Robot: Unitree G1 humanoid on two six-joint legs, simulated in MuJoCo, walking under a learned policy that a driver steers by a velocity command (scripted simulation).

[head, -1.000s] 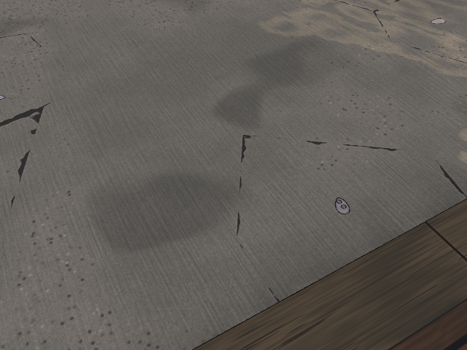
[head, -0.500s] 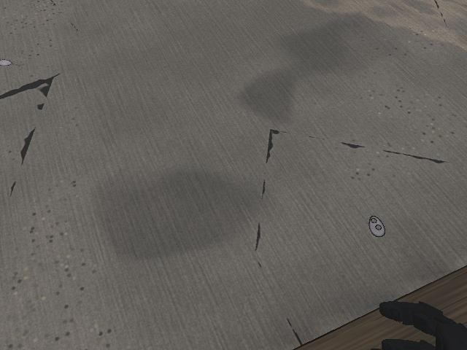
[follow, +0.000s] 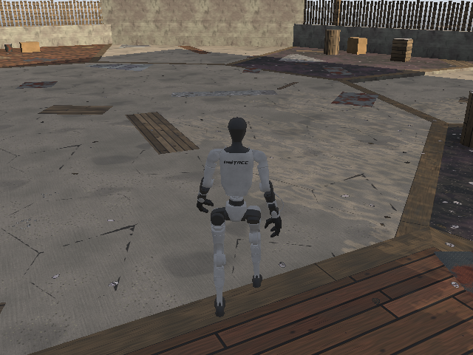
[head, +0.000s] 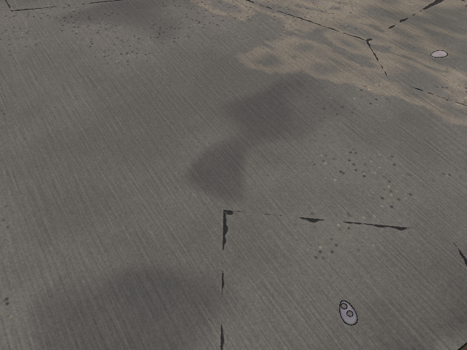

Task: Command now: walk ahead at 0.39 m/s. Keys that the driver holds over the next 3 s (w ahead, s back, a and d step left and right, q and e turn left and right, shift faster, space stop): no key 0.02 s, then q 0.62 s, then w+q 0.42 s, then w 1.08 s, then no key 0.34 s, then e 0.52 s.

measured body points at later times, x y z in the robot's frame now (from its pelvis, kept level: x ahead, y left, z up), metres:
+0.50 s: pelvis +0.18 -0.01 -0.04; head +0.22 +0.00 +0.41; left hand +0.18 +0.28 -0.16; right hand +0.44 -0.22 -0.13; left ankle +0.30 +0.13 -0.76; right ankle +0.13 -0.14 -0.73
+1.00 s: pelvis +0.35 +0.04 -0.15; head +0.36 +0.07 +0.30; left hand +0.41 +0.36 -0.23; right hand +0.55 -0.16 -0.25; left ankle +0.27 +0.12 -0.88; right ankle +0.53 -0.04 -0.86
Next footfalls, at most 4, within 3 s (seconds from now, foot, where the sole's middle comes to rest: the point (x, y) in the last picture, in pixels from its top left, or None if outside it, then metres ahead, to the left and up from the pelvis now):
0.04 right None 0.17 -0.15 -0.77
0.60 left None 0.31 0.13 -0.92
1.06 right None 0.54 -0.01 -0.92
1.50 left None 0.57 0.34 -0.92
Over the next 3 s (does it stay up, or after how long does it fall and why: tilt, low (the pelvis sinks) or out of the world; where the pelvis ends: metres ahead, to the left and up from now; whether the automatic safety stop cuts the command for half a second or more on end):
stays up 0.97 0.44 -0.14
